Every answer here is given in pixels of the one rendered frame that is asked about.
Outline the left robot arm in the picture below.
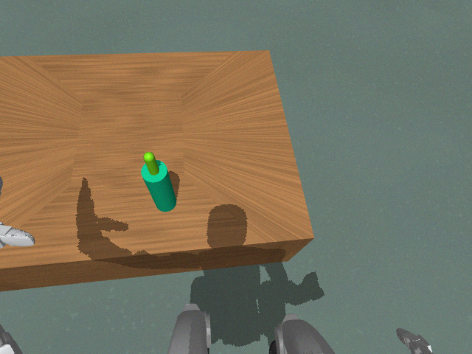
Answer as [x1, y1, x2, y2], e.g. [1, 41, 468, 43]
[0, 325, 23, 354]

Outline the right robot hand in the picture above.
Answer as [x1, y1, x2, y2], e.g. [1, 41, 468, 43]
[396, 328, 433, 354]

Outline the bottle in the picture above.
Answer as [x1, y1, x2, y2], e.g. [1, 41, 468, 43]
[141, 152, 176, 212]

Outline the left robot hand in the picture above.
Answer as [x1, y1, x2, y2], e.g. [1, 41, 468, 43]
[0, 176, 35, 248]

